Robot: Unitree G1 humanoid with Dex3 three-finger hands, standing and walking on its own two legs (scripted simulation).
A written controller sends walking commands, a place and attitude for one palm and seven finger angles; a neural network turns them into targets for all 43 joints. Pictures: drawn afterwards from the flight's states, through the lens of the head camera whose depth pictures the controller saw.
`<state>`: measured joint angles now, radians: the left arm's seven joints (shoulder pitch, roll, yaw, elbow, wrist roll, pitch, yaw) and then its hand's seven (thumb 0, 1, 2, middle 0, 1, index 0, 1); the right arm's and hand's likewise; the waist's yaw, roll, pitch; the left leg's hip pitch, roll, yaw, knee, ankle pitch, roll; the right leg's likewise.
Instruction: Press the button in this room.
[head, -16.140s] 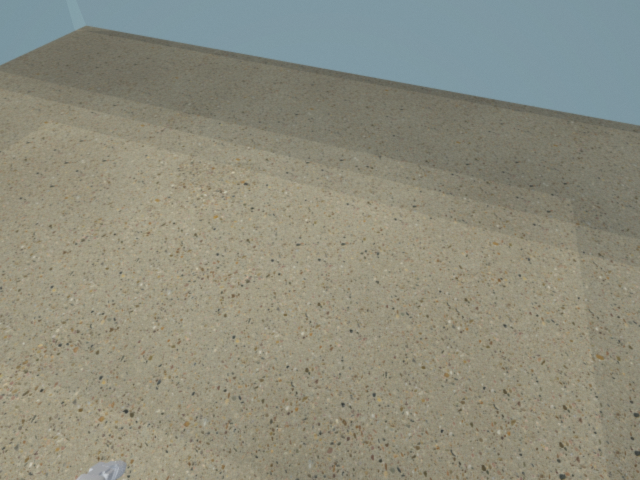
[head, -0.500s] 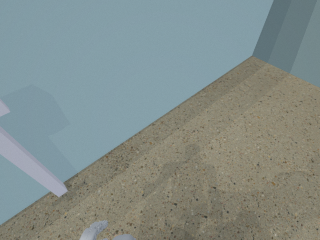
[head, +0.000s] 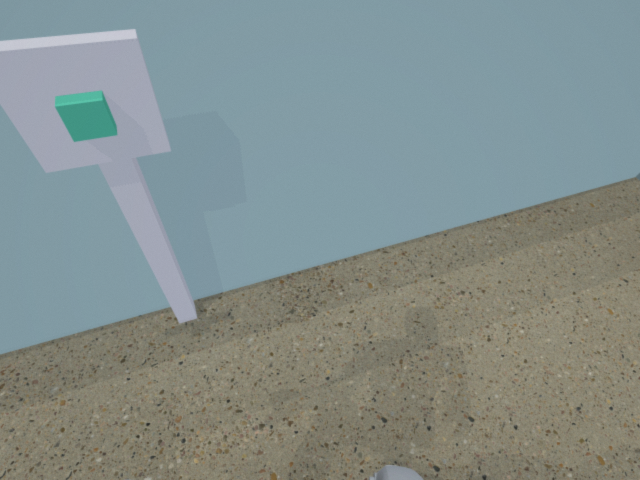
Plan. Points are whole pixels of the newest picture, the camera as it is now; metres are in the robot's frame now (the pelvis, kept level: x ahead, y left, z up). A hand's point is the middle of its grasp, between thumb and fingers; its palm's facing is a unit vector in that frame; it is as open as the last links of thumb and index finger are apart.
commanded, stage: turn to face it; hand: left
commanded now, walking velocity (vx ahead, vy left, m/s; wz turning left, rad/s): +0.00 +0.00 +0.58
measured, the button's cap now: (87, 115) +0.61 +0.42 +0.07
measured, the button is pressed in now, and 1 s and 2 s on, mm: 0 0 0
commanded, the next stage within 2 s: take the last steps up to it in 0.44 s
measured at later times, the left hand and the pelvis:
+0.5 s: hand out of the picture -0.02 +0.13 -0.15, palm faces +0.28 -0.92 -0.27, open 7.4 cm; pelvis -0.03 -0.07 +0.00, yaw +16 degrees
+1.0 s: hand out of the picture -0.04 +0.18 -0.18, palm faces +0.35 -0.92 -0.16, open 7.4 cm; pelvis +0.00 -0.01 +0.00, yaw +19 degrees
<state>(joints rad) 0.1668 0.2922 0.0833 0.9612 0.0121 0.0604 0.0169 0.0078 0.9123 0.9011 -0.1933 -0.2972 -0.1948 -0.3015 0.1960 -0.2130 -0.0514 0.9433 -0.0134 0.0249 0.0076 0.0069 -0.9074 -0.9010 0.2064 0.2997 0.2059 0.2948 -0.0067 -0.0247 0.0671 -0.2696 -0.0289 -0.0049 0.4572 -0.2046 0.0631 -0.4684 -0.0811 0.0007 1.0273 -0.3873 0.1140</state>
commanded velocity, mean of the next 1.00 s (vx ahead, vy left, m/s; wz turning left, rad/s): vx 0.14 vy -0.02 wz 0.20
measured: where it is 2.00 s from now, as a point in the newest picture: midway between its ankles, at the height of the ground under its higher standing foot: (305, 469)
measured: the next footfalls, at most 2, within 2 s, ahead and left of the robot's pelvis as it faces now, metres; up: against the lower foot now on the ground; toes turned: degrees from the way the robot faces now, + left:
right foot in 0.22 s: +0.03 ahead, -0.16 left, +0.00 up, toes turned +7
left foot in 0.70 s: -0.08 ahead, +0.06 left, +0.00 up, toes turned +23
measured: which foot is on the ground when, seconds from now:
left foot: down 0.00-0.22, up 0.24-0.68, down 0.70-1.00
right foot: up 0.00-0.20, down 0.22-0.70, up 0.72-1.00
